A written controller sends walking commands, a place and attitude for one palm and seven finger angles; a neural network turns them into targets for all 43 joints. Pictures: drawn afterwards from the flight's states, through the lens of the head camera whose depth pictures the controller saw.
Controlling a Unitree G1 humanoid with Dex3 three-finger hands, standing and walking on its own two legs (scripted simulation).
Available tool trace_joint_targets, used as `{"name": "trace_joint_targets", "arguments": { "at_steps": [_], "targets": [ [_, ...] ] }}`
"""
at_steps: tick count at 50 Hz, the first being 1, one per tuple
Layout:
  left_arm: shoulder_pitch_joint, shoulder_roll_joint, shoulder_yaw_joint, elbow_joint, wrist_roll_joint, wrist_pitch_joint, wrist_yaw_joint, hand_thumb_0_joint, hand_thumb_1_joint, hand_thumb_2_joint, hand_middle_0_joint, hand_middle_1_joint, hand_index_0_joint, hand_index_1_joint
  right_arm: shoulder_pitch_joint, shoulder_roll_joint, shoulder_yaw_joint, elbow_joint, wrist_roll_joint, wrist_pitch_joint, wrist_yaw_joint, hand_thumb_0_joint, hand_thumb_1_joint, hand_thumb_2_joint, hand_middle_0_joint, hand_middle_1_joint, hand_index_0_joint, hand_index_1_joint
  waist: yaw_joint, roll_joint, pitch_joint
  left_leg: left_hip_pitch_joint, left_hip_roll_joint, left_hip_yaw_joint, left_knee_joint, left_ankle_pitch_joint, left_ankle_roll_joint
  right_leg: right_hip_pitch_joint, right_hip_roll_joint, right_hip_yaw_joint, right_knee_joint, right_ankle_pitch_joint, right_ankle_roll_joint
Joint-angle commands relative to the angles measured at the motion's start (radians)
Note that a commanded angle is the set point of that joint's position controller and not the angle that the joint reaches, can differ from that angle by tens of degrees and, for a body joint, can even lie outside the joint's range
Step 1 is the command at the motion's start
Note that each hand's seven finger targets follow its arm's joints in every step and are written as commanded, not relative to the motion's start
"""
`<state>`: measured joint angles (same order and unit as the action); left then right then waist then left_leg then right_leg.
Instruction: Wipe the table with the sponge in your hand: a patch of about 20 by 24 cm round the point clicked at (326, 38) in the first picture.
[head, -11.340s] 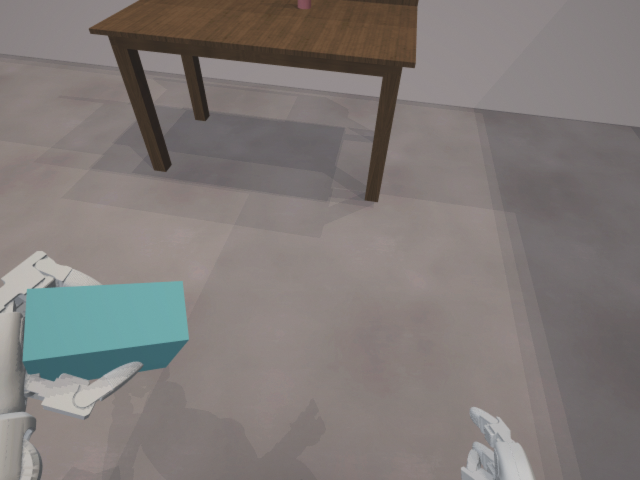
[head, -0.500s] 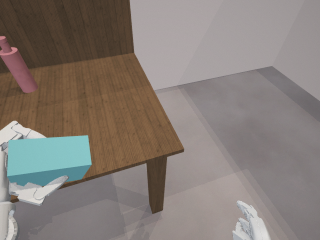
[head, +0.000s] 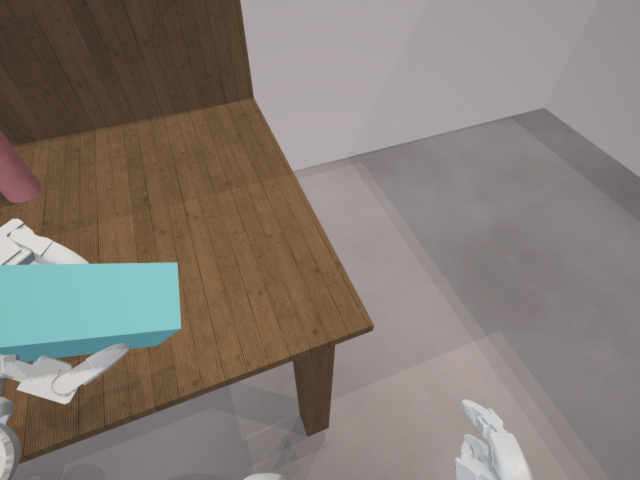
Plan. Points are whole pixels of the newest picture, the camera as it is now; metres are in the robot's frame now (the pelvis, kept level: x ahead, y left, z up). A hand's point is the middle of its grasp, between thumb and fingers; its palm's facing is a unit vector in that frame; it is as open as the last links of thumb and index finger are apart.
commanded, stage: come to a stop and stand still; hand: left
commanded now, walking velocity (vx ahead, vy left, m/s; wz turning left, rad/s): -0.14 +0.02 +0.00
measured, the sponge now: (119, 311) +0.23 +0.20 +0.17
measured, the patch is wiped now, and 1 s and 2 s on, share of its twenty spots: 0.00 0.00 0.00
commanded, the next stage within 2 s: look again from close up in 0.74 s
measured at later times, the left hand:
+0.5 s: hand (20, 274) +0.26 +0.30 +0.17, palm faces +0.33 -0.86 -0.38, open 10.0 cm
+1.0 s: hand out of the picture +0.31 +0.36 +0.20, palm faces +0.45 -0.79 -0.41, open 10.0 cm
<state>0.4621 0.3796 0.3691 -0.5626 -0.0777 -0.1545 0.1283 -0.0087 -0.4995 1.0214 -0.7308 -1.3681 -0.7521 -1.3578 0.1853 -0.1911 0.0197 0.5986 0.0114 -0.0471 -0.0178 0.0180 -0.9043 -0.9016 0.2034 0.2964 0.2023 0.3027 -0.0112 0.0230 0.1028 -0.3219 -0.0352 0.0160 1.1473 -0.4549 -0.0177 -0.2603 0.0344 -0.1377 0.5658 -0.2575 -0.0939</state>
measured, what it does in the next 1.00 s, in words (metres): steps on the spot: left foot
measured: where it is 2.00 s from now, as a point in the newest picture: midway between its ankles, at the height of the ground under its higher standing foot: outside the picture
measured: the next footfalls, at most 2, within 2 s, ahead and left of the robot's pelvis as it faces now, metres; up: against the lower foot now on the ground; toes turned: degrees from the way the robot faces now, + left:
left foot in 0.20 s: +0.11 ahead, +0.17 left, +0.00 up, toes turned -2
right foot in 2.00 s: +0.00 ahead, -0.08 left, +0.00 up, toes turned -7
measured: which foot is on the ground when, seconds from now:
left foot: up 0.00-0.18, down 0.20-1.00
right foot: down 0.00-1.00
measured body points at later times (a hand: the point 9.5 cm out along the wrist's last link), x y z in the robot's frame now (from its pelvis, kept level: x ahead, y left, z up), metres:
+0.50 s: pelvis +0.03 +0.07 +0.02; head +0.05 +0.08 +0.46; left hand +0.24 +0.34 +0.20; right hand +0.20 -0.17 -0.06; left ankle +0.07 +0.18 -0.73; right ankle +0.04 -0.07 -0.73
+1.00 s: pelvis +0.03 +0.08 +0.01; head +0.08 +0.10 +0.46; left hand +0.28 +0.40 +0.23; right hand +0.20 -0.16 -0.07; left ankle +0.07 +0.18 -0.73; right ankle +0.04 -0.07 -0.73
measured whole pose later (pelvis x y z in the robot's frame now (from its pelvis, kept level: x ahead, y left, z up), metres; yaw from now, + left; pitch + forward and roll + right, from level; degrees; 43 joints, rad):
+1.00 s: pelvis +0.03 +0.08 +0.01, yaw -5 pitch +1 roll -1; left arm 0.13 0.50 0.50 -0.31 -0.04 -0.20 0.10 -0.01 -0.50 1.02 -0.73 -1.37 -0.75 -1.36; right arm 0.17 -0.20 0.01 0.60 0.02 -0.13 0.00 0.02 -0.90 -0.90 0.20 0.30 0.20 0.30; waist 0.05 -0.03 0.11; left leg -0.30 0.02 0.03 0.48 -0.20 0.02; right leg -0.24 -0.02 -0.02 0.41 -0.18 0.03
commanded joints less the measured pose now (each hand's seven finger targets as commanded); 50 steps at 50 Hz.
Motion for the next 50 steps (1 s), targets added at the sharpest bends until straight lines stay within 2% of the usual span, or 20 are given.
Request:
{"name": "trace_joint_targets", "arguments": {
  "at_steps": [1,3,5,7,8,10,11,13,14,22,28,35,41,42,43,44,46,47,48,50],
  "targets": [
    [-0.029,0.149,0.143,-0.167,0.007,-0.075,0.025,0.0,0.1,1.3,-1.2,-1.6,-1.2,-1.6,-0.117,-0.103,-0.032,-0.156,0.011,-0.04,-0.009,0.0,-0.9,-0.9,0.2,0.3,0.2,0.3,0.003,-0.041,-0.139,-0.044,0.119,-0.103,-0.136,-0.032,-0.009,0.02,-0.319,0.316,-0.246,0.515,-0.094],
    [-0.119,0.148,0.114,-0.196,0.015,-0.077,0.033,0.0,0.1,1.3,-1.2,-1.6,-1.2,-1.6,-0.148,-0.096,-0.026,-0.135,0.002,-0.046,-0.028,0.0,-0.9,-0.9,0.2,0.3,0.2,0.3,0.006,-0.067,-0.155,0.059,0.098,-0.043,-0.372,0.047,0.003,0.007,-0.257,0.254,-0.256,0.43,-0.053],
    [-0.098,0.117,0.074,-0.166,0.014,-0.063,0.036,0.0,0.1,1.3,-1.2,-1.6,-1.2,-1.6,-0.132,-0.094,-0.031,-0.129,-0.002,-0.067,-0.04,0.0,-0.9,-0.9,0.2,0.3,0.2,0.3,0.001,-0.09,-0.176,0.182,0.048,0.029,-0.53,0.236,0.008,-0.018,-0.211,0.212,-0.273,0.218,-0.006],
    [-0.087,0.118,0.058,-0.199,0.015,-0.049,0.037,0.0,0.1,1.3,-1.2,-1.6,-1.2,-1.6,-0.129,-0.104,-0.045,-0.14,-0.003,-0.076,-0.049,0.0,-0.9,-0.9,0.2,0.3,0.2,0.3,0.01,-0.048,-0.189,0.236,0.068,0.0,-0.651,0.317,0.012,-0.005,-0.18,0.2,-0.234,0.111,0.03],
    [-0.078,0.141,0.071,-0.205,0.014,-0.042,0.041,0.0,0.1,1.3,-1.2,-1.6,-1.2,-1.6,-0.137,-0.111,-0.051,-0.141,0.002,-0.074,-0.059,0.0,-0.9,-0.9,0.2,0.3,0.2,0.3,0.01,-0.018,-0.178,0.25,0.116,-0.05,-0.702,0.337,0.022,-0.026,-0.157,0.196,-0.199,0.056,0.048],
    [-0.07,0.14,0.074,-0.243,0.021,-0.031,0.036,0.0,0.1,1.3,-1.2,-1.6,-1.2,-1.6,-0.15,-0.127,-0.056,-0.173,0.004,-0.07,-0.063,0.0,-0.9,-0.9,0.2,0.3,0.2,0.3,0.025,0.032,-0.153,0.123,0.202,-0.149,-0.81,0.285,0.052,0.033,-0.088,0.181,-0.176,-0.005,0.084],
    [-0.07,0.153,0.088,-0.243,0.022,-0.027,0.034,0.0,0.1,1.3,-1.2,-1.6,-1.2,-1.6,-0.142,-0.13,-0.06,-0.176,0.011,-0.07,-0.065,0.0,-0.9,-0.9,0.2,0.3,0.2,0.3,0.026,0.01,-0.151,0.08,0.198,-0.144,-0.812,0.249,0.047,0.066,-0.084,0.19,-0.187,0.007,0.088],
    [-0.049,0.197,0.144,-0.233,0.028,-0.021,0.034,0.0,0.1,1.3,-1.2,-1.6,-1.2,-1.6,-0.134,-0.114,-0.049,-0.175,0.003,-0.07,-0.07,0.0,-0.9,-0.9,0.2,0.3,0.2,0.3,0.016,0.109,-0.136,-0.022,0.185,-0.156,-0.853,0.141,0.05,0.133,-0.079,0.178,-0.182,0.047,0.093],
    [-0.064,0.162,0.115,-0.244,0.033,-0.025,0.033,0.0,0.1,1.3,-1.2,-1.6,-1.2,-1.6,-0.128,-0.107,-0.045,-0.177,0.002,-0.074,-0.067,0.0,-0.9,-0.9,0.2,0.3,0.2,0.3,0.018,0.119,-0.141,-0.05,0.18,-0.147,-0.855,0.12,0.047,0.173,-0.077,0.169,-0.186,0.067,0.091],
    [-0.017,0.116,0.06,-0.229,0.034,-0.022,0.026,0.0,0.1,1.3,-1.2,-1.6,-1.2,-1.6,-0.104,-0.129,-0.052,-0.166,-0.007,-0.102,-0.059,0.0,-0.9,-0.9,0.2,0.3,0.2,0.3,0.018,0.089,-0.269,0.096,0.154,-0.105,-0.793,0.39,0.027,0.214,-0.09,0.155,-0.218,0.265,0.087],
    [-0.051,0.151,0.076,-0.236,0.035,-0.022,0.026,0.0,0.1,1.3,-1.2,-1.6,-1.2,-1.6,-0.106,-0.127,-0.051,-0.163,-0.008,-0.099,-0.065,0.0,-0.9,-0.9,0.2,0.3,0.2,0.3,0.015,0.076,-0.252,0.092,0.153,-0.116,-0.828,0.387,0.022,0.216,-0.082,0.138,-0.224,0.244,0.093],
    [-0.052,0.119,0.062,-0.165,0.033,-0.021,0.021,0.0,0.1,1.3,-1.2,-1.6,-1.2,-1.6,-0.094,-0.12,-0.05,-0.163,-0.005,-0.092,-0.063,0.0,-0.9,-0.9,0.2,0.3,0.2,0.3,0.013,0.074,-0.198,0.046,0.147,-0.113,-0.861,0.26,0.022,0.219,-0.081,0.138,-0.254,0.197,0.093],
    [-0.061,0.103,0.042,-0.162,0.035,-0.019,0.018,0.0,0.1,1.3,-1.2,-1.6,-1.2,-1.6,-0.098,-0.122,-0.054,-0.168,-0.002,-0.089,-0.058,0.0,-0.9,-0.9,0.2,0.3,0.2,0.3,0.011,0.062,-0.204,0.064,0.138,-0.105,-0.849,0.278,0.025,0.214,-0.085,0.144,-0.261,0.217,0.091],
    [-1.155,0.962,0.652,-0.323,0.203,-0.14,0.017,0.0,0.1,1.3,-1.2,-1.6,-1.2,-1.6,0.031,-0.165,-0.045,-0.175,-0.042,-0.136,-0.05,0.0,-0.9,-0.9,0.2,0.3,0.2,0.3,0.03,-0.106,0.045,-0.133,0.145,-0.044,-0.679,0.349,0.055,-0.029,-0.137,0.184,-0.298,0.151,0.097],
    [-0.873,0.512,0.349,0.153,0.114,-0.097,-0.01,0.0,0.1,1.3,-1.2,-1.6,-1.2,-1.6,-0.046,-0.099,-0.06,-0.05,0.014,-0.104,-0.054,0.0,-0.9,-0.9,0.2,0.3,0.2,0.3,0.015,0.024,-0.074,0.085,0.148,-0.051,-0.674,0.282,0.043,-0.124,-0.197,0.172,-0.254,-0.01,0.039],
    [-0.616,0.366,0.239,0.073,0.079,-0.094,-0.019,0.0,0.1,1.3,-1.2,-1.6,-1.2,-1.6,-0.048,-0.115,-0.075,-0.102,-0.004,-0.1,-0.042,0.0,-0.9,-0.9,0.2,0.3,0.2,0.3,0.038,-0.012,-0.079,0.089,0.132,-0.064,-0.761,0.253,0.036,-0.015,-0.122,0.18,-0.239,0.045,0.037],
    [-0.407,0.235,0.122,0.158,0.048,-0.113,-0.055,0.0,0.1,1.3,-1.2,-1.6,-1.2,-1.6,-0.022,-0.138,-0.079,-0.145,0.01,-0.134,-0.017,0.0,-0.9,-0.9,0.2,0.3,0.2,0.3,0.055,0.037,-0.233,0.134,0.082,-0.026,-0.73,0.243,0.033,0.076,-0.124,0.224,-0.227,0.102,0.043],
    [-0.272,0.186,0.082,0.08,0.036,-0.12,-0.066,0.0,0.1,1.3,-1.2,-1.6,-1.2,-1.6,-0.024,-0.137,-0.08,-0.156,0.012,-0.137,0.002,0.0,-0.9,-0.9,0.2,0.3,0.2,0.3,0.059,0.073,-0.272,0.168,0.082,-0.02,-0.723,0.274,0.038,0.097,-0.133,0.232,-0.212,0.129,0.051],
    [-0.165,0.079,0.008,0.022,0.017,-0.123,-0.076,0.0,0.1,1.3,-1.2,-1.6,-1.2,-1.6,-0.042,-0.122,-0.079,-0.157,0.023,-0.147,0.024,0.0,-0.9,-0.9,0.2,0.3,0.2,0.3,0.055,0.103,-0.32,0.2,0.096,-0.035,-0.752,0.284,0.046,0.112,-0.113,0.198,-0.175,0.122,0.057],
    [-0.062,0.102,0.001,-0.163,0.029,-0.135,-0.08,0.0,0.1,1.3,-1.2,-1.6,-1.2,-1.6,-0.054,-0.133,-0.074,-0.185,0.017,-0.148,0.044,0.0,-0.9,-0.9,0.2,0.3,0.2,0.3,0.061,0.09,-0.288,0.115,0.115,-0.045,-0.774,0.247,0.053,0.153,-0.1,0.164,-0.164,0.121,0.074]
  ]
}}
